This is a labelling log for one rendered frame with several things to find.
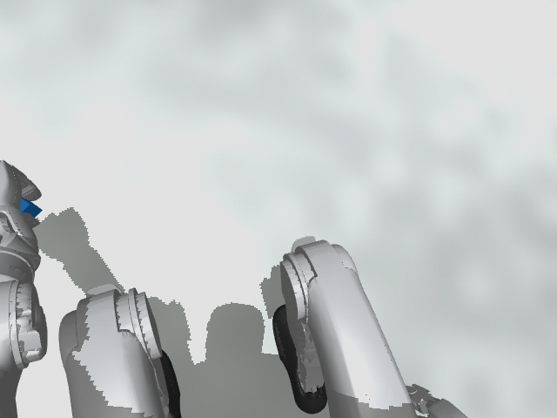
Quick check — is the left robot arm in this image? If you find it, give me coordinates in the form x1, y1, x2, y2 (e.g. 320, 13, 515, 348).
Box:
0, 206, 48, 418

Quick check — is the cube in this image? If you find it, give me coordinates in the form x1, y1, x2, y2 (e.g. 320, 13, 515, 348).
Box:
20, 198, 42, 218

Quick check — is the right robot foot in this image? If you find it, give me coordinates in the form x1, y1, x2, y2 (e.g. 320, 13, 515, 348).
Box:
272, 304, 327, 414

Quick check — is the right robot hand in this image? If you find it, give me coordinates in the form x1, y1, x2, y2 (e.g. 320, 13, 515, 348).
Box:
406, 384, 467, 418

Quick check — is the left robot hand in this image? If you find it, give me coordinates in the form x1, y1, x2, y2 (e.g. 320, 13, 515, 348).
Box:
0, 160, 42, 228

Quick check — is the left robot foot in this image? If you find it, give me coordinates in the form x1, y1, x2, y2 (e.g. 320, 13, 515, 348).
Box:
160, 350, 182, 418

